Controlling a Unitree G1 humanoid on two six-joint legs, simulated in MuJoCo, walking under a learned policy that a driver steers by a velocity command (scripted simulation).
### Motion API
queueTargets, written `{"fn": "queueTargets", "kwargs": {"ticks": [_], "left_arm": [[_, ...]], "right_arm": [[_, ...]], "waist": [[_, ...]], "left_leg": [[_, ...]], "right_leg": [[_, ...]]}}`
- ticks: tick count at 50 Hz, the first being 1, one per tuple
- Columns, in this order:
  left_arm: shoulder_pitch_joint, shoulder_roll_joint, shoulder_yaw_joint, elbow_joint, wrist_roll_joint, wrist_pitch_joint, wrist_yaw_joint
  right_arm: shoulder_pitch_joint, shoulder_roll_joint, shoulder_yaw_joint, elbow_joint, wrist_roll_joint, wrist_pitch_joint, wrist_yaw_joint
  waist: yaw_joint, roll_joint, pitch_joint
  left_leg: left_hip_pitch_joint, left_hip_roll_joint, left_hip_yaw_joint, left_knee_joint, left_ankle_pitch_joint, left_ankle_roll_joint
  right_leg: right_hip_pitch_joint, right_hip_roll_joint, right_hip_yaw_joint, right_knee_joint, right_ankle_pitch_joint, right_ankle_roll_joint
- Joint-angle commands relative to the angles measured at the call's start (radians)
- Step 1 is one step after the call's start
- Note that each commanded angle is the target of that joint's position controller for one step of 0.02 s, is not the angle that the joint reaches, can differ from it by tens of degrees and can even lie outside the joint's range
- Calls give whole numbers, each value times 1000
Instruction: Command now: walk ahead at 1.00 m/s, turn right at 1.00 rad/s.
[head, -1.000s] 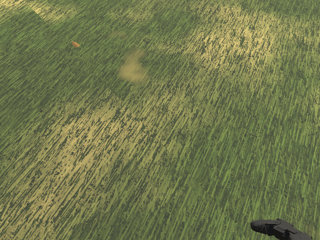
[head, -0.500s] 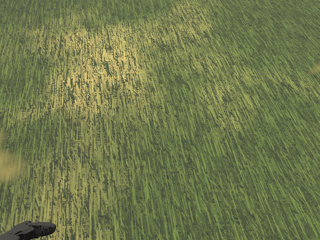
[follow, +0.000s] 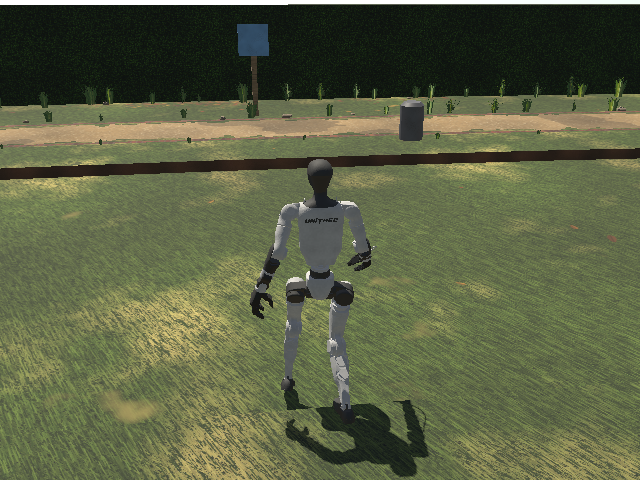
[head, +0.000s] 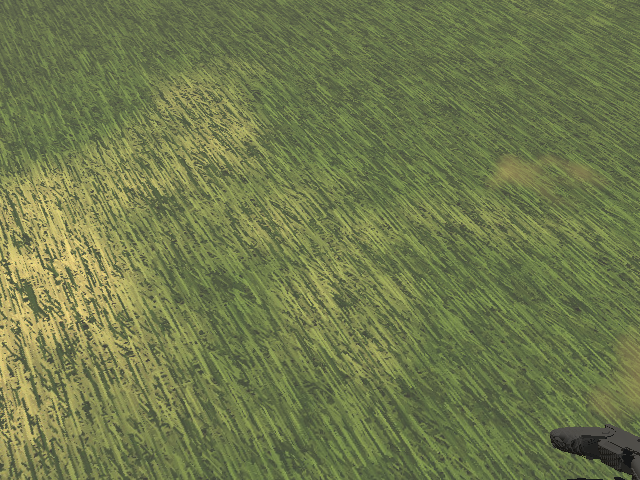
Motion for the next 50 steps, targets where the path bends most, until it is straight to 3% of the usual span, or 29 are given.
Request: {"fn": "queueTargets", "kwargs": {"ticks": [1, 2, 3, 4, 5, 6, 7, 8, 9, 11, 15, 17, 19, 20, 21, 22, 23, 24, 25, 28, 33, 37, 40, 41, 42, 43, 44, 46, 50], "left_arm": [[-243, 136, 32, -102, -2, 6, 24], [-241, 62, 16, -116, -6, 16, 21], [-165, -35, -15, -172, -25, 14, 21], [-32, -76, -33, -177, -35, 15, 37], [-50, -75, -49, -180, -3, 16, 28], [-361, 18, -26, -226, 35, 20, 13], [-456, 39, -20, -280, 42, 25, -14], [-506, 31, -26, -292, 30, 34, -43], [-519, 15, -32, -300, 27, 39, -64], [-465, -4, -38, -305, 26, 51, -84], [-637, -34, -62, -328, 12, 44, -95], [-587, -24, -60, -305, 9, 38, -96], [-299, 47, -27, -226, 9, 41, -79], [-54, 102, 5, -149, 9, 38, -58], [-88, 150, 37, -116, -11, 40, -34], [-152, 222, 43, -150, -18, 45, -23], [-95, 262, 49, -177, 13, 60, -12], [-92, 213, 48, -164, 14, 57, -3], [-142, 174, 41, -154, 11, 43, 6], [-223, 99, 8, -145, -8, -13, 24], [-149, 83, 2, -85, -20, -65, -6], [-70, 122, 7, -34, -33, -77, -9], [-102, 198, 24, -23, 12, -60, 6], [-177, 191, 23, -32, 29, -49, 8], [-205, 88, -3, -57, 38, -56, 8], [-6, -25, -31, -92, -39, -67, -9], [-95, 52, -34, -76, -7, -63, 3], [-240, 60, -35, -104, 10, -53, -14], [-311, -23, -65, -169, 28, -16, -47]], "right_arm": [[503, -152, -74, 152, -10, -2, -38], [563, -178, -85, 177, -25, -2, -42], [589, -170, -67, 183, -60, -11, -28], [565, -170, -73, 184, -65, -9, -19], [508, -250, -111, 164, -51, -11, -32], [403, -96, -73, 150, -24, -19, -33], [372, -112, -65, 169, -26, -41, -34], [353, -77, -50, 211, -22, -59, -39], [358, -27, -34, 238, -11, -69, -44], [238, -63, -44, 233, -2, -78, -44], [373, -50, -42, 279, 6, -47, -44], [436, -109, -53, 280, -5, -21, -66], [391, -194, -71, 248, -8, 3, -81], [314, -206, -75, 211, -9, 11, -75], [304, -144, -68, 206, -27, 18, -54], [296, -26, -34, 130, -41, 7, -50], [283, -86, -40, 4, -7, -18, -38], [207, -121, -37, 5, -10, -34, -39], [192, -125, -36, 13, -12, -33, -41], [265, -92, -25, 58, -56, 24, -36], [17, -11, 10, -38, -26, 21, -6], [-55, -44, 0, -51, 0, 19, -12], [222, -149, -48, 17, 7, 16, -43], [447, -179, -67, 83, 7, 23, -62], [632, -250, -89, 123, -11, 28, -83], [531, -285, -97, 123, -36, 20, -62], [382, -178, -87, 83, -25, 22, -43], [315, -69, -61, 110, -21, 9, -33], [368, -63, -46, 202, 0, -28, -32]], "waist": [[-313, 22, -31], [-302, 67, -49], [-201, 169, -115], [-122, 287, -212], [-135, 375, -253], [-187, 127, -34], [-178, 199, 91], [-135, 87, 223], [-109, 31, 248], [-22, 157, 188], [-107, 35, 168], [-74, 104, 74], [83, 129, -90], [192, 101, -192], [137, -43, -160], [35, -172, -149], [22, -189, -337], [29, -34, -198], [-24, 29, -38], [-158, 93, 55], [-97, 34, 110], [-45, 5, 67], [-209, -63, -110], [-344, -51, -173], [-396, 98, -262], [-194, 455, -375], [-198, 195, -226], [-162, -55, -27], [-79, 27, 101]], "left_leg": [[697, 66, -4, -225, 118, 10], [778, 128, -60, -157, -29, 14], [952, 235, -85, 209, 375, -57], [1028, 365, -270, 228, 309, -15], [951, 502, -587, 0, -512, 190], [671, 413, -501, -234, -1019, 153], [496, 457, -550, -253, -966, 177], [327, 400, -413, -266, -722, 149], [187, 306, -199, -293, -552, 100], [94, 265, -22, -346, -396, 81], [346, 156, 286, -347, 93, 25], [454, 160, 340, -183, 571, 14], [430, 215, 322, 196, 759, 30], [267, 217, 303, 512, 589, 39], [-1, 63, 297, 859, -427, 38], [-240, 4, 247, 1175, -879, 39], [-449, -25, 52, 1198, -824, 20], [-509, 13, 26, 1087, -751, 16], [-477, 44, 29, 983, -715, 7], [-260, 113, 47, 780, -735, -32], [-76, 67, 137, 303, -342, 7], [45, -30, 177, 91, -183, 85], [307, -105, 142, 85, -409, 126], [524, -70, 135, 67, -469, 140], [729, 112, -62, 115, -711, 174], [897, 351, -742, -142, -865, 324], [779, 304, -740, -222, -995, 322], [496, 255, -481, -248, -862, 301], [273, 175, -238, -364, -738, 251]], "right_leg": [[-419, -8, 11, 418, 328, -44], [-525, 27, -22, 701, 113, -45], [-753, -35, -33, 879, 11, -50], [-929, -97, -119, 1001, 92, -45], [-1089, -128, -182, 1122, 194, -43], [-1094, -215, -137, 863, 369, -40], [-1084, -245, -121, 819, 419, -17], [-1023, -273, -75, 668, 489, 18], [-860, -272, -71, 495, 547, 33], [-688, -270, -117, 342, 697, 43], [-610, -195, -376, -7, 668, -49], [-440, -88, -453, -100, 628, -87], [-118, -31, -423, -131, 571, -124], [193, -41, -338, -224, 596, -168], [362, -108, -214, -287, 540, -202], [378, -261, 86, -226, 750, -233], [595, -384, 456, -467, 577, -385], [483, -400, 514, -622, 471, -344], [298, -368, 434, -661, 508, -311], [-40, -242, 172, -668, 786, -249], [-213, -121, -9, -768, 1061, -170], [13, -192, -14, -781, 1398, -107], [143, -253, -13, -399, 1743, -62], [24, -220, -52, -128, 1646, -53], [-178, -119, -111, 329, 1111, -38], [-514, 62, -73, 606, 322, 8], [-624, -46, -70, 603, 407, -23], [-615, -130, -94, 495, 489, -22], [-641, -192, -90, 338, 456, 9]]}}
